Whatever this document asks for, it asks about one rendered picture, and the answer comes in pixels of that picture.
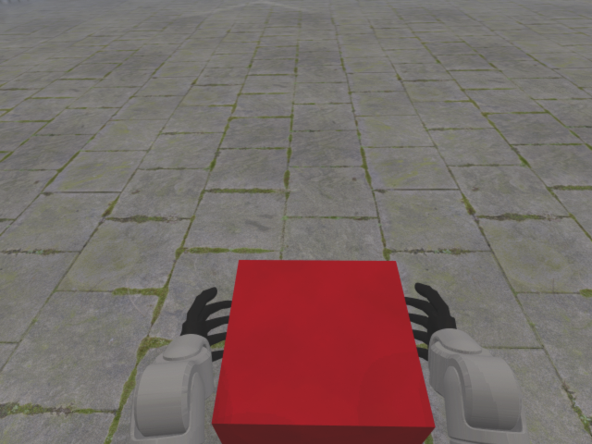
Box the carton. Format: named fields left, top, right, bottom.
left=212, top=260, right=435, bottom=444

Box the robot right forearm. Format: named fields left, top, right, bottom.
left=428, top=328, right=530, bottom=444

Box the robot right hand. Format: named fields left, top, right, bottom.
left=404, top=283, right=457, bottom=361

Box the robot left forearm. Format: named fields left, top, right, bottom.
left=128, top=334, right=215, bottom=444

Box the robot left hand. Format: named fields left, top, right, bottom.
left=180, top=287, right=232, bottom=362

